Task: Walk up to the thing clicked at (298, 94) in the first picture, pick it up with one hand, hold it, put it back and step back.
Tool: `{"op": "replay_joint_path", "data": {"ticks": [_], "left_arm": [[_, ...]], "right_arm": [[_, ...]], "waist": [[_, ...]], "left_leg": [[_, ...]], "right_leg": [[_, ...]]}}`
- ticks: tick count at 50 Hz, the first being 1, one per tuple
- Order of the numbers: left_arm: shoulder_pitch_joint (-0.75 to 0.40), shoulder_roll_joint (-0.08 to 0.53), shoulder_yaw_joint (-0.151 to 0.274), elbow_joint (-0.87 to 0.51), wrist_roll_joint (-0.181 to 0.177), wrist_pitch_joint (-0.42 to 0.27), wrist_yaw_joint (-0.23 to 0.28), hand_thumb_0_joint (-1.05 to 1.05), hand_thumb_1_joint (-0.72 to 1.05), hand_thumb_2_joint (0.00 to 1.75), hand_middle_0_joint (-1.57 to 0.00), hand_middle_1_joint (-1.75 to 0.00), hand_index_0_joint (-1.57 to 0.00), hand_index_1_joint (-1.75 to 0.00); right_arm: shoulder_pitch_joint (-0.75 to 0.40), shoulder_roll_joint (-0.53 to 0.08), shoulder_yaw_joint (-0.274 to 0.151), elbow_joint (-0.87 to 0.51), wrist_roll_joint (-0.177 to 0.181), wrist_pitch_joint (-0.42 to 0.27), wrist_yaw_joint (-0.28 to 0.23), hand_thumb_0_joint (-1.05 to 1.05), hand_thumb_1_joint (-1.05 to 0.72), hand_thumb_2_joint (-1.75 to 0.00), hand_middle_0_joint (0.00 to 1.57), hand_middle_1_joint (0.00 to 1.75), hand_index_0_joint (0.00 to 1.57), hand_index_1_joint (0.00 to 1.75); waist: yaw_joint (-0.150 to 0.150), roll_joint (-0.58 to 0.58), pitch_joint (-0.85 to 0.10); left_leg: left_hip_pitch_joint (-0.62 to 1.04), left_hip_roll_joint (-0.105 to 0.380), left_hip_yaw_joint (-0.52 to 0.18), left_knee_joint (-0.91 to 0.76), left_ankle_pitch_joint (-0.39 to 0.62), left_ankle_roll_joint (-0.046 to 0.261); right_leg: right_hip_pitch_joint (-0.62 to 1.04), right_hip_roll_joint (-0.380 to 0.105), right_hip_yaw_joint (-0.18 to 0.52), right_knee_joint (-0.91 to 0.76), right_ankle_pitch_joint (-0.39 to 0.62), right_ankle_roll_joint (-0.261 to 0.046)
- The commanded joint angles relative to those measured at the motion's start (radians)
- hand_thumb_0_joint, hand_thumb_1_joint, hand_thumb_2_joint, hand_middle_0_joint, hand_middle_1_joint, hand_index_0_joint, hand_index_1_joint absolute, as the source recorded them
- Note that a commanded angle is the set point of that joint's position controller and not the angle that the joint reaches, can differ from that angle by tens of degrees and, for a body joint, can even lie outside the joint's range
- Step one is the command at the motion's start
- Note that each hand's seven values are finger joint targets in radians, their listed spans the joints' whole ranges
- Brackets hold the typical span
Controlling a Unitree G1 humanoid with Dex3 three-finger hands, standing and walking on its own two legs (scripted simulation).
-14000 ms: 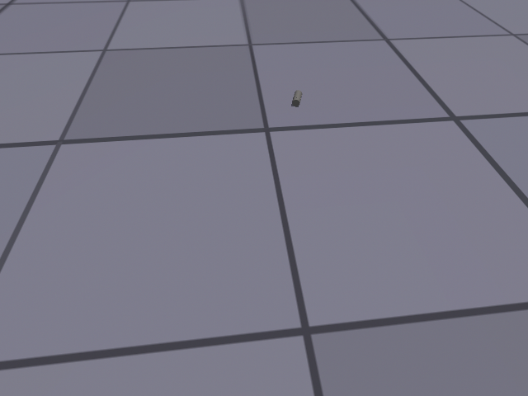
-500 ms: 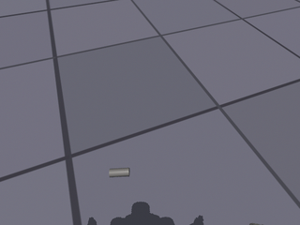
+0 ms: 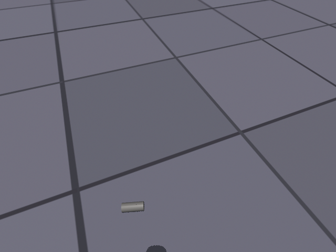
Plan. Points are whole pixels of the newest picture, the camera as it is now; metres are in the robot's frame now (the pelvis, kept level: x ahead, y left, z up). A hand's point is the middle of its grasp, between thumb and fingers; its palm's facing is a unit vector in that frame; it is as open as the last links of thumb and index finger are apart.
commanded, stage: stand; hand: left
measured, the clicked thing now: (132, 206) +0.52 +0.22 -0.75
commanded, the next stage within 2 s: none
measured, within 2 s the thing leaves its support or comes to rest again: neither
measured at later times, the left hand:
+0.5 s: hand out of the picture +0.09 +0.25 -0.15, palm faces -0.03 -0.94 -0.34, open 7.4 cm
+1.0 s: hand out of the picture +0.09 +0.25 -0.15, palm faces -0.03 -0.94 -0.35, open 7.4 cm
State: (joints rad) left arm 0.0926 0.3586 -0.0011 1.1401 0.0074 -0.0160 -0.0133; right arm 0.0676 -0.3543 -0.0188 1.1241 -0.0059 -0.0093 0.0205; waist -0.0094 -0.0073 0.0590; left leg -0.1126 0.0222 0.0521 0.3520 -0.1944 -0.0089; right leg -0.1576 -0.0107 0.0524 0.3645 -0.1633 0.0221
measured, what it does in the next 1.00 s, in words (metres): stands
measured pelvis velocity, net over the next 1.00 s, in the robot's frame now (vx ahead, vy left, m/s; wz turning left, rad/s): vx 0.01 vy -0.01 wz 0.01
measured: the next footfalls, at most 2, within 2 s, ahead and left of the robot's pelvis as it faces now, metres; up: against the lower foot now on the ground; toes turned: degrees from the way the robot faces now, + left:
none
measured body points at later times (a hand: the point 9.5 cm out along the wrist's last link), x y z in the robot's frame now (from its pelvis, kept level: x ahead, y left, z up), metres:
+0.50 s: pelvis +0.01 +0.00 +0.00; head +0.02 +0.00 +0.45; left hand +0.10 +0.30 -0.13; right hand +0.09 -0.31 -0.13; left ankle +0.00 +0.12 -0.75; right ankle +0.02 -0.13 -0.75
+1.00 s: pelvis +0.01 -0.01 +0.00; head +0.03 -0.01 +0.45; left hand +0.09 +0.30 -0.13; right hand +0.09 -0.31 -0.13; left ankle +0.00 +0.12 -0.75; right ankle +0.02 -0.13 -0.75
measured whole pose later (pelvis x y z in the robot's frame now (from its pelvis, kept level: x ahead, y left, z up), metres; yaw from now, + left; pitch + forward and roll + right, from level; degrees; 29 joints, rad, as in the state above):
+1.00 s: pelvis +0.01 -0.01 +0.00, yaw +1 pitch -2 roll +0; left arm 0.10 0.36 -0.01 1.13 0.00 -0.02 -0.01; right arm 0.09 -0.35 -0.01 1.14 0.00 0.00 0.02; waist -0.01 0.00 0.06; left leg -0.08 0.03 0.03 0.32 -0.19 -0.02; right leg -0.12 0.00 0.03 0.33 -0.17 0.01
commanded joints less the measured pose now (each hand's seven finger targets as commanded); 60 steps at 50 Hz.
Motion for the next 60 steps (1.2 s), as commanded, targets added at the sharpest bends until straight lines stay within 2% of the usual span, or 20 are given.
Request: {"op": "replay_joint_path", "data": {"ticks": [1,5,8,15,17,18,22,26,29,33,44,57,60], "left_arm": [[-0.042,0.206,0.036,-0.066,0.001,-0.025,0.014,0.00,0.90,0.90,-0.20,-0.30,-0.20,-0.30],[-0.042,0.216,0.035,-0.067,0.000,-0.028,0.016,0.00,0.90,0.90,-0.20,-0.30,-0.20,-0.30],[-0.035,0.213,0.035,-0.068,-0.001,-0.029,0.017,0.00,0.90,0.90,-0.20,-0.30,-0.20,-0.30],[-0.029,0.210,0.034,-0.067,-0.001,-0.025,0.020,0.00,0.90,0.90,-0.20,-0.30,-0.20,-0.30],[-0.033,0.214,0.034,-0.067,-0.002,-0.023,0.020,0.00,0.90,0.90,-0.20,-0.30,-0.20,-0.30],[-0.035,0.210,0.034,-0.070,-0.002,-0.024,0.020,0.00,0.90,0.90,-0.20,-0.30,-0.20,-0.30],[-0.043,0.217,0.036,-0.069,-0.003,-0.020,0.021,0.00,0.90,0.90,-0.20,-0.30,-0.20,-0.30],[-0.039,0.214,0.036,-0.070,-0.001,-0.020,0.019,0.00,0.90,0.90,-0.20,-0.30,-0.20,-0.30],[-0.038,0.212,0.035,-0.069,-0.003,-0.021,0.019,0.00,0.90,0.90,-0.20,-0.30,-0.20,-0.30],[-0.037,0.212,0.035,-0.073,-0.003,-0.019,0.018,0.00,0.90,0.90,-0.20,-0.30,-0.20,-0.30],[-0.029,0.214,0.033,-0.073,-0.002,-0.021,0.020,0.00,0.90,0.90,-0.20,-0.30,-0.20,-0.30],[-0.028,0.216,0.036,-0.072,-0.001,-0.014,0.020,0.00,0.90,0.90,-0.20,-0.30,-0.20,-0.30],[-0.028,0.215,0.035,-0.071,-0.001,-0.016,0.021,0.00,0.90,0.90,-0.20,-0.30,-0.20,-0.30]], "right_arm": [[-0.050,-0.213,-0.039,-0.049,-0.004,-0.025,-0.015,0.00,-0.90,-0.90,0.20,0.30,0.20,0.30],[-0.039,-0.205,-0.035,-0.041,-0.003,-0.024,-0.013,0.00,-0.90,-0.90,0.20,0.30,0.20,0.30],[-0.036,-0.214,-0.036,-0.039,-0.003,-0.027,-0.016,0.00,-0.90,-0.90,0.20,0.30,0.20,0.30],[-0.025,-0.216,-0.036,-0.033,0.000,-0.023,-0.020,0.00,-0.90,-0.90,0.20,0.30,0.20,0.30],[-0.023,-0.202,-0.031,-0.032,0.000,-0.022,-0.020,0.00,-0.90,-0.90,0.20,0.30,0.20,0.30],[-0.025,-0.211,-0.032,-0.034,-0.001,-0.022,-0.020,0.00,-0.90,-0.90,0.20,0.30,0.20,0.30],[-0.018,-0.204,-0.030,-0.034,-0.002,-0.019,-0.021,0.00,-0.90,-0.90,0.20,0.30,0.20,0.30],[-0.019,-0.206,-0.028,-0.035,-0.002,-0.020,-0.020,0.00,-0.90,-0.90,0.20,0.30,0.20,0.30],[-0.032,-0.206,-0.027,-0.039,-0.001,-0.021,-0.020,0.00,-0.90,-0.90,0.20,0.30,0.20,0.30],[-0.020,-0.208,-0.027,-0.037,-0.002,-0.021,-0.021,0.00,-0.90,-0.90,0.20,0.30,0.20,0.30],[-0.017,-0.213,-0.028,-0.039,-0.001,-0.018,-0.022,0.00,-0.90,-0.90,0.20,0.30,0.20,0.30],[-0.013,-0.210,-0.024,-0.043,-0.002,-0.021,-0.025,0.00,-0.90,-0.90,0.20,0.30,0.20,0.30],[-0.007,-0.211,-0.025,-0.044,-0.001,-0.018,-0.024,0.00,-0.90,-0.90,0.20,0.30,0.20,0.30]], "waist": [[0.004,0.013,-0.079],[0.001,-0.005,-0.083],[0.001,0.021,-0.114],[0.000,0.015,-0.120],[-0.002,0.007,-0.087],[-0.001,0.014,-0.096],[-0.003,0.003,-0.080],[0.000,0.011,-0.076],[0.001,0.009,-0.083],[0.001,0.015,-0.082],[0.000,0.011,-0.105],[0.005,0.011,-0.081],[0.003,0.002,-0.087]], "left_leg": [[0.030,0.114,-0.117,-0.090,0.025,0.026],[0.023,0.111,-0.118,-0.090,0.046,0.022],[0.048,0.117,-0.114,-0.084,0.128,0.024],[0.062,0.121,-0.106,-0.073,0.164,0.022],[0.039,0.117,-0.112,-0.091,0.136,0.016],[0.046,0.118,-0.106,-0.082,0.139,0.020],[0.033,0.118,-0.111,-0.098,0.098,0.017],[0.026,0.114,-0.105,-0.100,0.081,0.017],[0.047,0.118,-0.110,-0.096,0.119,0.017],[0.034,0.115,-0.105,-0.095,0.097,0.016],[0.054,0.119,-0.104,-0.076,0.145,0.022],[0.042,0.119,-0.108,-0.098,0.115,0.016],[0.046,0.120,-0.107,-0.089,0.117,0.023]], "right_leg": [[-0.017,-0.103,0.086,-0.083,0.043,-0.037],[0.006,-0.107,0.081,-0.087,0.061,-0.036],[0.035,-0.113,0.075,-0.068,0.163,-0.038],[0.047,-0.113,0.065,-0.064,0.193,-0.037],[0.032,-0.107,0.061,-0.068,0.158,-0.037],[0.036,-0.111,0.067,-0.072,0.174,-0.035],[0.030,-0.108,0.067,-0.075,0.117,-0.038],[0.031,-0.107,0.072,-0.082,0.120,-0.038],[0.023,-0.103,0.064,-0.076,0.133,-0.037],[0.032,-0.108,0.072,-0.081,0.131,-0.041],[0.046,-0.113,0.069,-0.077,0.188,-0.039],[0.036,-0.107,0.063,-0.072,0.140,-0.042],[0.039,-0.109,0.064,-0.084,0.137,-0.040]]}}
